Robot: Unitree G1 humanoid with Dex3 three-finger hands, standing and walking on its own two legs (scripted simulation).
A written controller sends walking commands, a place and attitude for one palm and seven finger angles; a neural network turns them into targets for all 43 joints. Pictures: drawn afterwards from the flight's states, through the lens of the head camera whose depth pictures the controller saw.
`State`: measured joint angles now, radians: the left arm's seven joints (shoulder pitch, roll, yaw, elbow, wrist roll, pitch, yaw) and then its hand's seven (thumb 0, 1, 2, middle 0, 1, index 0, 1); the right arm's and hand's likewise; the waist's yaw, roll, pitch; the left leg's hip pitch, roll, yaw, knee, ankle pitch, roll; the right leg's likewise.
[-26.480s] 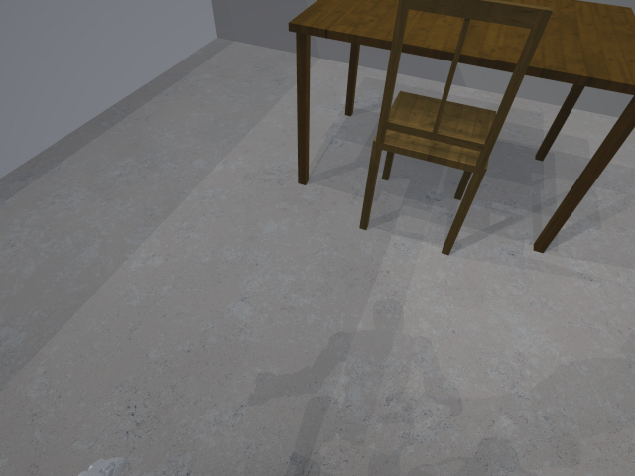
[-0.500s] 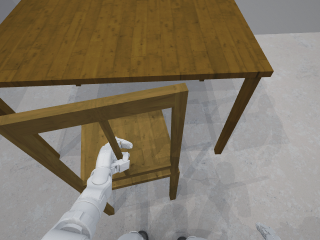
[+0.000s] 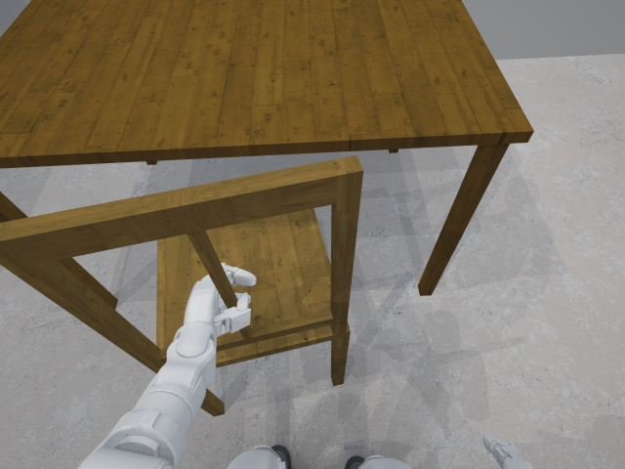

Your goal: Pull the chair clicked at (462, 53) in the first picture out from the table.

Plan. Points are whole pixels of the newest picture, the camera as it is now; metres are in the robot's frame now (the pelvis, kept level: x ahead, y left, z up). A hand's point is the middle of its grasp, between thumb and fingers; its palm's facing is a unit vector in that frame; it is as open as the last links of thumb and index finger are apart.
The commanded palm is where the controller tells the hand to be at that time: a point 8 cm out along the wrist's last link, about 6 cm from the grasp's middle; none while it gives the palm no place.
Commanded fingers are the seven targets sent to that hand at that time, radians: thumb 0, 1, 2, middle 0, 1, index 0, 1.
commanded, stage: step backward, pulling the chair out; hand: left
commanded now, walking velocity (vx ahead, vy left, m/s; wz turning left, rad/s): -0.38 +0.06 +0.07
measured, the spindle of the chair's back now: (227, 293) +0.36 +0.14 -0.04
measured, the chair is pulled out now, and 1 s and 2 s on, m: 0.15 0.16 0.16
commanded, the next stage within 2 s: stop walking, hand still on the chair in 0.56 s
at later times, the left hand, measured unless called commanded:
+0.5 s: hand (244, 312) +0.33 +0.11 -0.06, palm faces +0.00 -0.99 -0.17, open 5.0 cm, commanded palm +0.32 +0.17 -0.05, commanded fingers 0.00 0.90 0.90 -0.50 -1.45 -0.50 -1.45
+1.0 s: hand (242, 318) +0.32 +0.12 -0.06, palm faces +0.03 -0.99 -0.16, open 5.0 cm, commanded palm +0.30 +0.17 -0.04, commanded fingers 0.00 0.90 0.90 -0.50 -1.45 -0.50 -1.45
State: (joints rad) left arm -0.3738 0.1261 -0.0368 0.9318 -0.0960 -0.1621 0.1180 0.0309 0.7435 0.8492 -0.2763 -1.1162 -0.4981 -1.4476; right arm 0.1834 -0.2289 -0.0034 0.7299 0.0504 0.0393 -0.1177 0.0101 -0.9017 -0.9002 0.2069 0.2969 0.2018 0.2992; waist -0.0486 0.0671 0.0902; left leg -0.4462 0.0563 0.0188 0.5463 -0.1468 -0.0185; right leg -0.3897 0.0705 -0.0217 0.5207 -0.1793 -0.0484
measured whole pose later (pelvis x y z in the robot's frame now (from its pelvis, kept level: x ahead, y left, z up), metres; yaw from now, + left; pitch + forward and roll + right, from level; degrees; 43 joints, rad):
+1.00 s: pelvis +0.00 +0.00 +0.00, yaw +1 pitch +1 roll +0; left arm -0.32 0.12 -0.02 0.77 -0.09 -0.05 0.12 0.06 0.75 0.84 -0.25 -1.16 -0.50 -1.45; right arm 0.19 -0.21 0.03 0.67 0.05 0.05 -0.10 0.01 -0.90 -0.90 0.21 0.30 0.20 0.30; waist -0.04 0.04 0.12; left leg -0.33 0.04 -0.01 0.58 -0.27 -0.03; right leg -0.38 0.03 -0.06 0.55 -0.19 -0.05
